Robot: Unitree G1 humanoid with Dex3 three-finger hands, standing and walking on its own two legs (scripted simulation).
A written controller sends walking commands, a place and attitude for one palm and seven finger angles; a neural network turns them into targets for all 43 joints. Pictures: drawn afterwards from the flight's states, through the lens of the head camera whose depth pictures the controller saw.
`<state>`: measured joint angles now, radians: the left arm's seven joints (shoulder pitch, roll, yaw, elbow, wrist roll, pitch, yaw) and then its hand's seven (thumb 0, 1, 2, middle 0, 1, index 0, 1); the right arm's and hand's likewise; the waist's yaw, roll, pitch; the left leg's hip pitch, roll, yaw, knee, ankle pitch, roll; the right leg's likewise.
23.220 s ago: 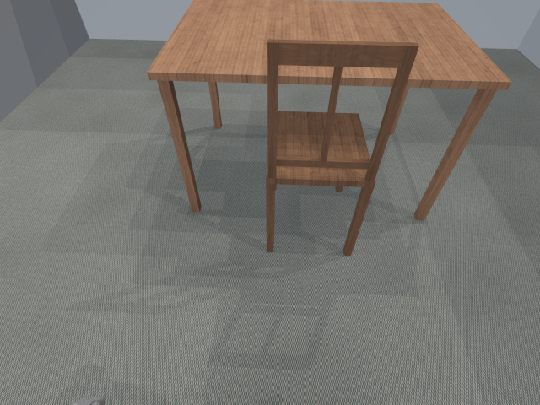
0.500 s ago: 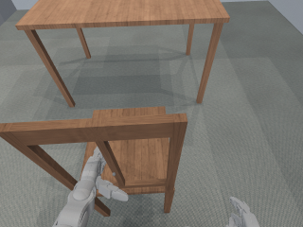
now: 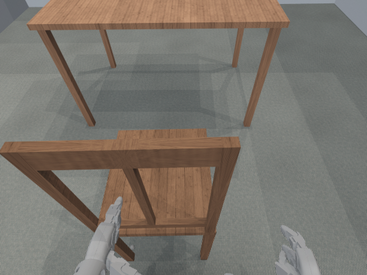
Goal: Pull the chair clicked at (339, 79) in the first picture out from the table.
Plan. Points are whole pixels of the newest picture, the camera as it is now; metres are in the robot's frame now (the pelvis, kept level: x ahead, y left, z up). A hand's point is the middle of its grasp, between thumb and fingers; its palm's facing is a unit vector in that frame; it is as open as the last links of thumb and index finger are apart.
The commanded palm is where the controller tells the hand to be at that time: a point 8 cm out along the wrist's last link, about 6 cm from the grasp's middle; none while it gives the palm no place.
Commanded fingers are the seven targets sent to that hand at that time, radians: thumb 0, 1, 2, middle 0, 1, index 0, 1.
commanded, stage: draw the fingers out of the gap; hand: left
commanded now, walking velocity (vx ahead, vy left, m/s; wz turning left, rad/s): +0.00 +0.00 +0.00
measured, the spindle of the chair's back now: (143, 199) +0.29 +0.10 -0.02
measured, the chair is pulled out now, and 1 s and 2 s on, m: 0.63 0.63 0.63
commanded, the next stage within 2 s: draw the hand back to the body in 0.36 s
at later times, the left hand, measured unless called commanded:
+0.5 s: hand out of the picture +0.14 +0.12 -0.03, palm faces -0.09 -0.99 -0.12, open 17.5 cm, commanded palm +0.12 +0.18 +0.00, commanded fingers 0.00 -0.55 0.20 0.00 0.00 0.00 0.00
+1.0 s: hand (79, 258) +0.16 +0.17 +0.09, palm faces +0.04 -1.00 -0.09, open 17.4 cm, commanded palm +0.12 +0.23 +0.10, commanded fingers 0.00 -0.30 0.32 -0.04 -0.05 -0.04 -0.05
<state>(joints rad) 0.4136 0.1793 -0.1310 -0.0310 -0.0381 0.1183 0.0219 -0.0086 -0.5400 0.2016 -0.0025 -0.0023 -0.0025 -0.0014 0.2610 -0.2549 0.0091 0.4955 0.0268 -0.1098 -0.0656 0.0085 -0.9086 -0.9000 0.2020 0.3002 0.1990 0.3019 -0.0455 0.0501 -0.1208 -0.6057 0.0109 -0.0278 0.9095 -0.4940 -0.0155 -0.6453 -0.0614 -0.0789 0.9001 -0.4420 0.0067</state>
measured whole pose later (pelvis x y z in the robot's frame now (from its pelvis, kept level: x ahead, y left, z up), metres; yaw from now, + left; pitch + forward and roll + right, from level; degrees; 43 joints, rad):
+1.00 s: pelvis -0.01 +0.01 -0.02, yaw +0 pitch +11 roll -2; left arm 0.77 0.23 0.05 -0.49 -0.23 -0.23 -0.10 -0.01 -0.52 0.22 -0.01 -0.01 -0.01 -0.01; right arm 0.24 -0.18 0.00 0.48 0.07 -0.09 -0.07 0.01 -0.91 -0.90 0.20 0.30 0.20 0.30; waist 0.01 0.07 -0.16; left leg -0.70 0.02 -0.04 1.05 -0.56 0.00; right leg -0.71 -0.06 -0.09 1.00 -0.48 0.02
